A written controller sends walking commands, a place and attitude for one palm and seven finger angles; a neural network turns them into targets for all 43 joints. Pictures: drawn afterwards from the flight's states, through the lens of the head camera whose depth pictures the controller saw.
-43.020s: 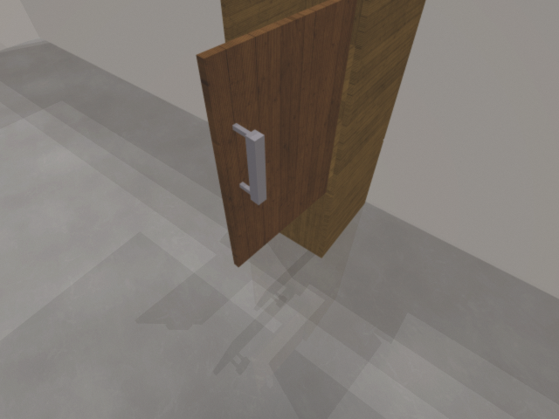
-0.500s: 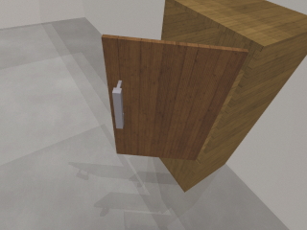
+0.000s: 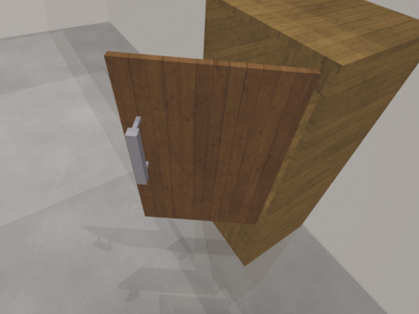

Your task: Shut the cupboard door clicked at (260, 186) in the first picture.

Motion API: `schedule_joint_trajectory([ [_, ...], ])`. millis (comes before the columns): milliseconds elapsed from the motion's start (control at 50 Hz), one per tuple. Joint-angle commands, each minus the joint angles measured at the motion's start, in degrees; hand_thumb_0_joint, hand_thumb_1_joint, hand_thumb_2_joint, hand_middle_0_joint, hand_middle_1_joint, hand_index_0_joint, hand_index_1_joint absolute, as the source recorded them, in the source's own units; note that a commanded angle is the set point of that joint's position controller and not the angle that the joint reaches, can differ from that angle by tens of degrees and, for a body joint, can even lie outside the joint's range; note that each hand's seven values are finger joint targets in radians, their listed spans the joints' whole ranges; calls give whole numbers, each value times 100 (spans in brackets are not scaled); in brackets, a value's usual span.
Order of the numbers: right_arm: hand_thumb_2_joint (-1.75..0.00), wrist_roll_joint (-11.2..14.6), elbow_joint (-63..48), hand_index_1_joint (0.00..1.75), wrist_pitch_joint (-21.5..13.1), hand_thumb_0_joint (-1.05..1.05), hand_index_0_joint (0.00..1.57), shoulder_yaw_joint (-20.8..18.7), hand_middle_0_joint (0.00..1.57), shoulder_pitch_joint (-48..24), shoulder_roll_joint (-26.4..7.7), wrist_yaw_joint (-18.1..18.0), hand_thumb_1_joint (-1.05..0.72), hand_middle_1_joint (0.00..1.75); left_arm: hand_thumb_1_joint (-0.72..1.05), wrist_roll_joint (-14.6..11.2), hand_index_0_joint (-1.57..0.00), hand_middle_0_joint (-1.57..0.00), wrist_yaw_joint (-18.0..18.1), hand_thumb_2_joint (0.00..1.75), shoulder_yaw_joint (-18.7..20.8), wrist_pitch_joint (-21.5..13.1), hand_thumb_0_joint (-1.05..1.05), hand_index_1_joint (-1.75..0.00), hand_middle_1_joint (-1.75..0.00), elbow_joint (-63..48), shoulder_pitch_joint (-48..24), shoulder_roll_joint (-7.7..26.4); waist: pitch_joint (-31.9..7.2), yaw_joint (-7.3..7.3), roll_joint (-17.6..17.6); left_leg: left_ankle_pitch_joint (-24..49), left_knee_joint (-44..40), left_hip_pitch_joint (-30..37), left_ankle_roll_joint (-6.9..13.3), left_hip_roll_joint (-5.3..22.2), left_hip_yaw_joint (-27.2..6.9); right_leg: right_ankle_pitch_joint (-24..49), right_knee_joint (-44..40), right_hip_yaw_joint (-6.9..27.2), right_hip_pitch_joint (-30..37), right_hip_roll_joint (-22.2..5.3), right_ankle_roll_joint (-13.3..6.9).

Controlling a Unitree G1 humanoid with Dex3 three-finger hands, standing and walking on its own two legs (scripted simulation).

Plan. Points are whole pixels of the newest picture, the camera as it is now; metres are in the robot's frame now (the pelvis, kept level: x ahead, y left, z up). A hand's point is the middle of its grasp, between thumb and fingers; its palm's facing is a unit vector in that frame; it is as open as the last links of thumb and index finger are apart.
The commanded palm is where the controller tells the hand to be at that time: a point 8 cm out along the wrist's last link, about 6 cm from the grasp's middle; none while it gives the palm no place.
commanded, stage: come to a stop and stand still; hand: left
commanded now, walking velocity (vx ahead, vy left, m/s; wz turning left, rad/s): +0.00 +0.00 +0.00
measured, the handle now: (140, 151) +0.45 +0.20 +0.03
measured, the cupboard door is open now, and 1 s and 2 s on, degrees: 54 54 54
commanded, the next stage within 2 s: look again from close up in 0.90 s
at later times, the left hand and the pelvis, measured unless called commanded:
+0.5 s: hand out of the picture -0.04 +0.20 -0.18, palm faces +0.00 -0.98 -0.20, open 7.4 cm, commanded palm none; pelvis -0.03 +0.03 -0.01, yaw +0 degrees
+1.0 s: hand out of the picture -0.09 +0.22 -0.18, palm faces +0.01 -0.98 -0.18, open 7.4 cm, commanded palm none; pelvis -0.05 +0.05 +0.00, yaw +0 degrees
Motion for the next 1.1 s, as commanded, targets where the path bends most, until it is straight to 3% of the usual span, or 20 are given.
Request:
schedule_joint_trajectory([
  [0, -90, 25, -156, 30, -86, 0, 20, -39, 20, 329, -400, -19, -90, 30, 90, -24, -20, -20, 47, 90, 138, -55, 0, -30, -30, -36, 720, 578, 244, -18, 161, 1619, -251, 224, 140, 449, -312, 2872, -352, 516, -306, -785, 70],
  [220, -90, 5, -199, 30, -86, 0, 20, -36, 20, 313, -498, -18, -90, 30, 90, -29, -20, -20, 25, 90, 156, -31, 0, -30, -30, -94, 541, 598, 266, -6, 244, 1718, -464, 362, 151, 486, -414, 2253, -469, 504, -318, -741, 6],
  [240, -90, 24, -646, 30, -141, 0, 20, -42, 20, -176, -775, 86, -90, 30, 90, 94, -20, -20, 222, 90, 146, -210, 0, -30, -30, -12, 608, 800, 785, 47, 745, 2193, 773, -145, -1, 447, -262, 3980, -451, 894, -1002, -967, 168],
  [260, -90, 11, -785, 30, -137, 0, 20, 3, 20, -142, -548, 90, -90, 30, 90, 65, -20, -20, 228, 90, 241, -286, 0, -30, -30, -69, 701, 1046, 516, -106, 546, 1925, 784, -210, -21, 301, -207, 6329, -170, 874, -509, -1216, 95],
  [280, -90, -24, -744, 30, -141, 0, 20, -68, 20, 338, -437, 54, -90, 30, 90, 33, -20, -20, 177, 90, 250, -252, 0, -30, -30, -231, 630, 1064, 119, -252, 325, 962, 477, -116, 60, 216, -153, 6392, 309, 776, -125, -1264, -59],
  [300, -90, -19, -695, 30, -139, 0, 20, -88, 20, 524, -522, 46, -90, 30, 90, -4, -20, -20, 151, 90, 191, -253, 0, -30, -30, -249, 523, 960, -389, -264, -4, 1042, 443, 19, 96, 280, -236, 5917, 480, 650, 61, -1132, -164],
  [320, -90, 4, -712, 30, -133, 0, 20, -116, 20, 525, -630, 54, -90, 30, 90, -14, -20, -20, 136, 90, 183, -231, 0, -30, -30, -298, 416, 892, -631, -263, -233, 1335, 424, 96, 122, 347, -325, 5141, 491, 546, 141, -1008, -161],
  [340, -90, 17, -750, 30, -127, 0, 20, -141, 20, 472, -709, 55, -90, 30, 90, -17, -20, -20, 124, 90, 198, -194, 0, -30, -30, -376, 380, 831, -723, -216, -239, 1594, 362, 189, 149, 445, -422, 4187, 448, 534, 67, -903, -152],
  [360, -90, 5, -778, 30, -138, 0, 20, -133, 20, 386, -732, 54, -90, 30, 90, -7, -20, -20, 121, 90, 173, -150, 0, -30, -30, -432, 354, 777, -469, -161, -14, 1817, 326, 180, 155, 491, -453, 3385, 348, 564, -192, -807, -168],
  [400, -90, -7, -833, 30, -95, 0, 20, -129, 20, 249, -756, 62, -90, 30, 90, -12, -20, -20, 91, 90, 178, -69, 0, -30, -30, -496, 217, 758, -41, -134, 198, 1489, 118, -8, 185, 482, -596, 1919, 216, 560, -532, -686, -170],
  [440, -90, -12, -913, 30, -56, 0, 20, -135, 20, 97, -794, 87, -90, 30, 90, -5, -20, -20, 55, 90, 176, -1, 0, -30, -30, -533, 158, 791, 403, -96, 392, 687, -179, -312, 220, 470, -724, 656, 40, 592, -836, -574, -153],
  [500, -90, -37, -984, 30, -4, 0, 20, -151, 20, 58, -848, 130, -90, 30, 90, 14, -20, -20, 22, 90, 173, 59, 0, -30, -30, -581, 117, 850, 859, -85, 429, -635, -636, -732, 240, 427, -906, -342, -91, 593, -1129, -491, -155],
  [540, -90, -49, -1009, 30, 3, 0, 20, -182, 20, 82, -938, 147, -90, 30, 90, 28, -20, -20, 7, 90, 178, 83, 0, -30, -30, -616, 118, 868, 834, -75, 432, -1144, -906, -823, 262, 469, -1077, -432, 5, 531, -1144, -439, -117],
  [640, -90, -43, -1048, 30, -24, 0, 20, -201, 20, 62, -1064, 156, -90, 30, 90, 35, -20, -20, -17, 90, 184, 98, 0, -30, -30, -644, 232, 906, 486, 0, 400, -1495, -1285, -842, 336, 604, -1331, -198, 187, 364, -856, -418, -66],
  [820, -90, -12, -915, 30, -70, 0, 20, -190, 20, 128, -1038, 170, -90, 30, 90, 24, -20, -20, -35, 90, 165, 35, 0, -30, -30, -574, 345, 973, 220, -34, 387, -826, -1157, -435, 288, 508, -1152, 118, -56, 485, -911, -569, -60],
  [1080, -90, 32, -638, 30, -91, 0, 20, -144, 20, 111, -960, 156, -90, 30, 90, 21, -20, -20, -17, 90, 106, -8, 0, -30, -30, -319, 384, 939, 414, -67, 244, -24, -956, -181, 244, 463, -870, 456, -334, 579, -981, -681, 1],
])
